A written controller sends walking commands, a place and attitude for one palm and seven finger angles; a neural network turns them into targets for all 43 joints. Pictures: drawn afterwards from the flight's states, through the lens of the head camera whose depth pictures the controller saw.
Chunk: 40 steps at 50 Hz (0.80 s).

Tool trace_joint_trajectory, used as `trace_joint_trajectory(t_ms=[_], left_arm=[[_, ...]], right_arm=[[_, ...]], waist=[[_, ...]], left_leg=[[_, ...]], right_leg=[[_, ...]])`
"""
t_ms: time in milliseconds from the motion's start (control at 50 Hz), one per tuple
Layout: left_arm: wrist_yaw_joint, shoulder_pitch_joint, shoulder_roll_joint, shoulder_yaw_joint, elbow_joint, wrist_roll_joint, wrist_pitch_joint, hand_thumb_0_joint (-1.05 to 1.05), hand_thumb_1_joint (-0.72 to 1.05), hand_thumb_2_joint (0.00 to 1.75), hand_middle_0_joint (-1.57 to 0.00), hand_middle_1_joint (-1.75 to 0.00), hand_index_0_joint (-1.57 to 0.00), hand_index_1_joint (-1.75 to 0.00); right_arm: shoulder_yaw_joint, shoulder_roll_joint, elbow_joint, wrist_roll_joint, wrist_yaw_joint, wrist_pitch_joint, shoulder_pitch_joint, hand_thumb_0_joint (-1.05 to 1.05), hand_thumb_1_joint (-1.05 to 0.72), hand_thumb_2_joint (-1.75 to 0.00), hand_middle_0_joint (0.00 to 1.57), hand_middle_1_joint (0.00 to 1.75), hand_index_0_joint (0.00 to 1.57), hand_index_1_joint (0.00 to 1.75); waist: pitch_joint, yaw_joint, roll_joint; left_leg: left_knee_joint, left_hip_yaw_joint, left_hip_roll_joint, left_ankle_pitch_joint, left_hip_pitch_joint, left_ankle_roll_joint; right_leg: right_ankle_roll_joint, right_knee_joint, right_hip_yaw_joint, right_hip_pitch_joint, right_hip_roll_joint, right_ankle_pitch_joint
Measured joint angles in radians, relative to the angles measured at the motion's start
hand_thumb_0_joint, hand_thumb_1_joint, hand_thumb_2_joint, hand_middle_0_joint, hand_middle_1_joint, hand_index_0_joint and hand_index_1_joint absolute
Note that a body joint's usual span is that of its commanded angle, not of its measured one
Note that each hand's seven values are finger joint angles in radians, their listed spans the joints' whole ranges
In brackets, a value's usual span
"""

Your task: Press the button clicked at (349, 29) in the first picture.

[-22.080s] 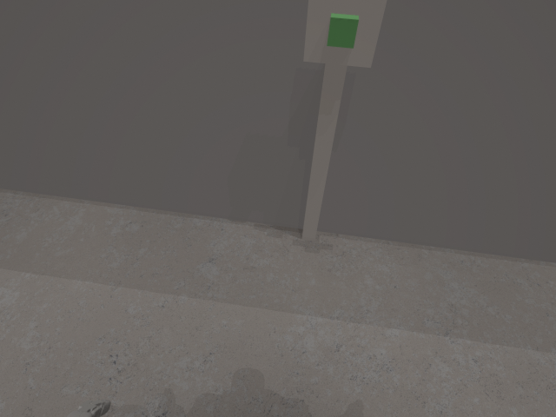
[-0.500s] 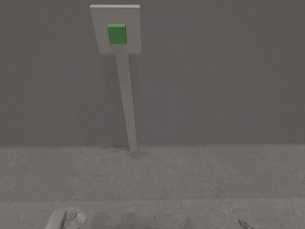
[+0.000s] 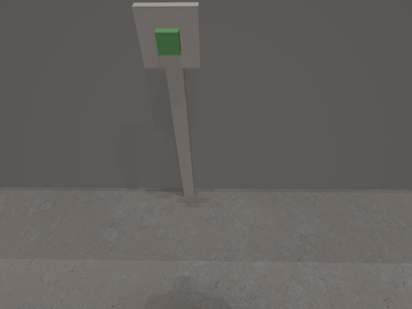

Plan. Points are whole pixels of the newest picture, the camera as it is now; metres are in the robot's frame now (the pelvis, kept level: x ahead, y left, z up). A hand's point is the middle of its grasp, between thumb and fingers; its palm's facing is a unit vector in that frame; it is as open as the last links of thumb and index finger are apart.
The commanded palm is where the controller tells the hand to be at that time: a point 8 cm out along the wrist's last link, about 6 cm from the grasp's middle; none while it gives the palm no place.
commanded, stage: let the arm hang, fingers relaxed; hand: left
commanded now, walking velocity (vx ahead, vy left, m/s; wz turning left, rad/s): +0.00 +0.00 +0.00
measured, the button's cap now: (168, 41) +0.78 +0.16 +0.15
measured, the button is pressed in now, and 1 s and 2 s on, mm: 0 0 0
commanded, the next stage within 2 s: stand and wait in 0.40 s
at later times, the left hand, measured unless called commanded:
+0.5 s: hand out of the picture +0.07 +0.18 -0.17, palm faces -0.01 -0.97 -0.26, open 7.4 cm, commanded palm none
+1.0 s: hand out of the picture +0.09 +0.20 -0.16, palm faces -0.03 -0.95 -0.31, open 7.4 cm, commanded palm none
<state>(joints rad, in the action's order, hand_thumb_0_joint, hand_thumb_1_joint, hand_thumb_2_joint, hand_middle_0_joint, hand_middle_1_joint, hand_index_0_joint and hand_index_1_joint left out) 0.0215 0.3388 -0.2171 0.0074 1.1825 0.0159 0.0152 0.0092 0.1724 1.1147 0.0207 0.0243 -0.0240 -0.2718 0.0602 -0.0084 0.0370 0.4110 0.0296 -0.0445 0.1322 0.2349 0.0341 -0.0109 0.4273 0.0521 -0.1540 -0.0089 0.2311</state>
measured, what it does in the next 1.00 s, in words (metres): stands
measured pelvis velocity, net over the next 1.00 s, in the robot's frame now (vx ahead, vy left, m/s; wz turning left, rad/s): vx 0.03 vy -0.03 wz -0.02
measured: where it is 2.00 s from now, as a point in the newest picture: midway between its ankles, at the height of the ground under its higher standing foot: outside the picture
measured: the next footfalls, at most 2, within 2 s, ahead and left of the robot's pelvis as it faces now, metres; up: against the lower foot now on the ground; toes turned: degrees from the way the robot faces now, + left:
none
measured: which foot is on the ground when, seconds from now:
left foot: down 0.00-1.00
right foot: down 0.00-1.00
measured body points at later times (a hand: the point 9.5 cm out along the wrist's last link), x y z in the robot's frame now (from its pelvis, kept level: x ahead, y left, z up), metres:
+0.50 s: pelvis +0.01 -0.02 +0.00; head +0.02 -0.03 +0.45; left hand +0.07 +0.23 -0.15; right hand +0.02 -0.28 -0.16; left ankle +0.06 +0.10 -0.74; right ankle +0.00 -0.12 -0.74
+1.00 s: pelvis +0.03 -0.03 +0.01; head +0.04 -0.04 +0.45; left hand +0.09 +0.25 -0.13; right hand +0.09 -0.31 -0.14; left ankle +0.06 +0.10 -0.74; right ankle +0.00 -0.12 -0.74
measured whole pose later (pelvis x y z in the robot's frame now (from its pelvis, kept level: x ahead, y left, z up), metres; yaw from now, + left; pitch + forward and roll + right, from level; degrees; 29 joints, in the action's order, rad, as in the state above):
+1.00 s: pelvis +0.03 -0.03 +0.01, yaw -1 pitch -2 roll +0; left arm 0.01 0.13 -0.28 0.02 1.15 0.01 -0.01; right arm 0.02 0.30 1.13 0.02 0.02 -0.01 -0.12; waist 0.07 0.00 0.02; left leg 0.34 0.03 0.01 0.14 0.16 -0.02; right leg -0.05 0.33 0.04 -0.07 0.04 0.22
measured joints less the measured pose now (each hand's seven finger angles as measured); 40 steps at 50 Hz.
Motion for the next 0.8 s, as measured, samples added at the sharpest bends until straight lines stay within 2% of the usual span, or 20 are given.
trace_joint_trajectory(t_ms=[160, 400, 800], left_arm=[[-0.002, -0.074, 0.023, 0.005, -0.027, 0.001, -0.010, 0.01, 0.90, 0.90, -0.23, -0.34, -0.23, -0.33], [-0.007, -0.174, 0.009, 0.010, -0.049, -0.004, -0.023, 0.01, 0.90, 0.90, -0.20, -0.30, -0.20, -0.30], [-0.007, -0.195, -0.053, 0.012, -0.033, -0.006, -0.027, 0.01, 0.90, 0.90, -0.20, -0.30, -0.20, -0.30]], right_arm=[[0.010, 0.015, 0.008, 0.005, 0.000, 0.004, 0.005, 0.00, -0.91, -0.89, 0.20, 0.30, 0.20, 0.30], [0.010, 0.046, 0.017, 0.006, 0.003, 0.016, 0.024, 0.00, -0.91, -0.89, 0.20, 0.30, 0.20, 0.30], [0.008, 0.096, 0.013, 0.001, -0.002, 0.016, 0.125, 0.00, -0.91, -0.89, 0.20, 0.30, 0.20, 0.30]], waist=[[-0.014, 0.014, -0.006], [0.000, 0.032, -0.023], [0.015, 0.017, -0.011]], left_leg=[[0.014, 0.000, 0.012, 0.008, 0.006, -0.012], [0.002, 0.007, 0.030, 0.013, -0.013, -0.031], [-0.048, 0.001, 0.049, 0.012, -0.056, -0.046]], right_leg=[[-0.011, 0.016, -0.001, -0.008, 0.011, 0.008], [-0.026, -0.014, 0.004, 0.018, 0.031, 0.003], [-0.039, -0.079, -0.005, 0.063, 0.050, -0.012]])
